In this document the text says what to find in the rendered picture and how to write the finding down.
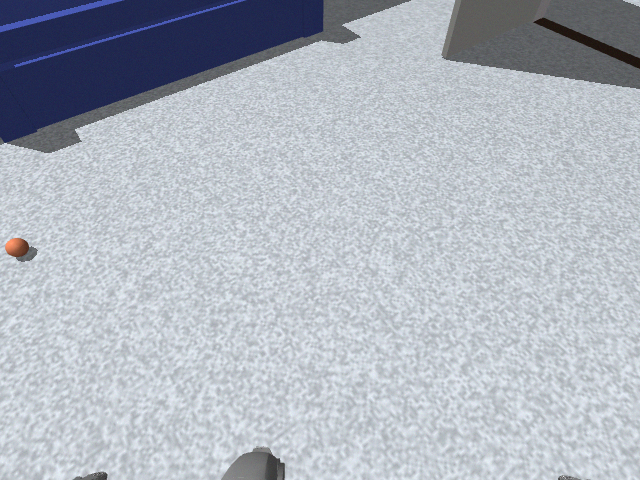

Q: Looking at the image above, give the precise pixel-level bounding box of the sofa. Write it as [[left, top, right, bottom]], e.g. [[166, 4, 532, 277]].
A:
[[0, 0, 324, 143]]

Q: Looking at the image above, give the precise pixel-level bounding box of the ball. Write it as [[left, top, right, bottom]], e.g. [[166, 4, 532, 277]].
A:
[[5, 238, 29, 257]]

